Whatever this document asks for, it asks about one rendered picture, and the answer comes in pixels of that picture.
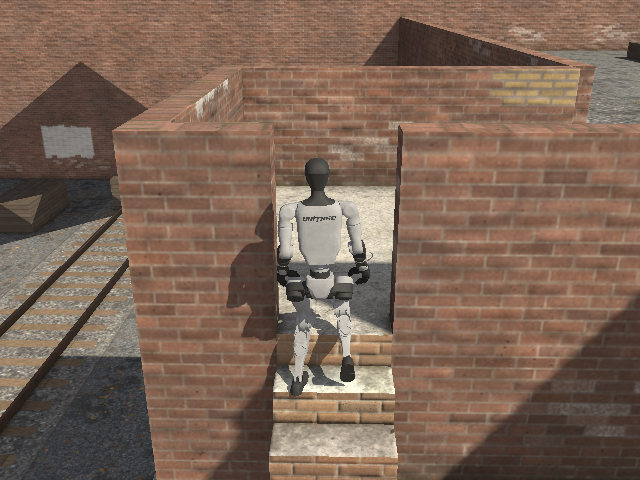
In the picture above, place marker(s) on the stairs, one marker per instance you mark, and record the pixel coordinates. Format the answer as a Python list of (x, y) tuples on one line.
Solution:
[(334, 430)]

